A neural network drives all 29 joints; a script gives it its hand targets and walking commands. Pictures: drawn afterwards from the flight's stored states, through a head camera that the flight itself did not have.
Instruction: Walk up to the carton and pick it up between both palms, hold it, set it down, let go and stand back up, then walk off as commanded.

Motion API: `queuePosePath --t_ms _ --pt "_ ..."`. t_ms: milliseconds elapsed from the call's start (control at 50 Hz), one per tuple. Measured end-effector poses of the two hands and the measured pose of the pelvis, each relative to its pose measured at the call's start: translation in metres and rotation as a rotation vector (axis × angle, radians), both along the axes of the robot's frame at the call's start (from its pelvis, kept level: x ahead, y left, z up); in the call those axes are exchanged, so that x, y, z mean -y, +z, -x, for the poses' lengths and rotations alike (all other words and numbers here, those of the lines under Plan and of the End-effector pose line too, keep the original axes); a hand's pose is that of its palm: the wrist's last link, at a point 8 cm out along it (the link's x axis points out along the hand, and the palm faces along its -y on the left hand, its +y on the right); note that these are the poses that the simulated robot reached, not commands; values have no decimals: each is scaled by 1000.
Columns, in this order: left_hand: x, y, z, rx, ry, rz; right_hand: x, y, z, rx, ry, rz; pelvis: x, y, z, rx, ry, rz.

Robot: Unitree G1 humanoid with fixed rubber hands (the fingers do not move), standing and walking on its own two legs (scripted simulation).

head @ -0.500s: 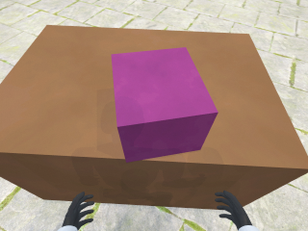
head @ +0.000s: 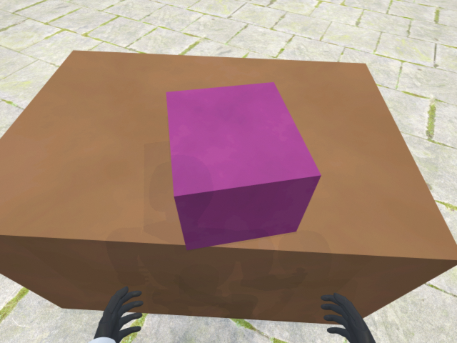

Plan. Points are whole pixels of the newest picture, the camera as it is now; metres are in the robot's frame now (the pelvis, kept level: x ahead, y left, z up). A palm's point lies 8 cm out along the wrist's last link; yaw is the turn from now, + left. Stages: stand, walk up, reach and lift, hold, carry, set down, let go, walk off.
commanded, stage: let go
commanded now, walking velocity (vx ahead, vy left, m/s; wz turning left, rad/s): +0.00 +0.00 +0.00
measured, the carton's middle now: (232, 162) +0.48 +0.04 +0.00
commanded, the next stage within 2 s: stand in 0.32 s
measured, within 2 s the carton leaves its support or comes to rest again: neither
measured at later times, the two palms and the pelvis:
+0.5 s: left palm out of the picture +0.13 +0.24 -0.10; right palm out of the picture +0.15 -0.21 -0.10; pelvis +0.01 +0.00 +0.00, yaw +0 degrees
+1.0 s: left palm out of the picture +0.04 +0.25 -0.12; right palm out of the picture +0.07 -0.24 -0.10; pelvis -0.03 +0.00 +0.00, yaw +0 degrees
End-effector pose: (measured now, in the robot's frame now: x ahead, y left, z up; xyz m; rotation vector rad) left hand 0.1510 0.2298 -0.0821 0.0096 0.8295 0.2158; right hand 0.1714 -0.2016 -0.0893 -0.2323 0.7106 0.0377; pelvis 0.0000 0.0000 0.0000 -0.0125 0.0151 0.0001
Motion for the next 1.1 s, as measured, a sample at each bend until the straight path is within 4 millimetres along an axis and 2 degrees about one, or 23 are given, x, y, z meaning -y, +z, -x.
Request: queuePosePath --t_ms 360,420,580,760,980,1100 --pt "3 -3 8 -13 -5 1 1 -1 8 -20 9 14 0 0 4 12 0 0" --pt "0 -6 11 -8 -20 -26 3 -6 12 -79 7 34 0 0 1 9 0 0" --pt "-13 -20 43 -74 -12 -65 22 -12 35 -195 -39 77 0 0 -9 -5 0 0" --pt "-17 -30 75 -132 6 -64 35 -12 61 -218 -62 101 0 0 -2 5 0 0" --pt "-18 -34 105 -134 8 -57 39 -13 96 -234 -80 110 -1 -1 23 39 -1 1" --pt "-32 -44 145 -164 14 -63 50 -11 123 -258 -99 178 -8 -6 55 96 3 13"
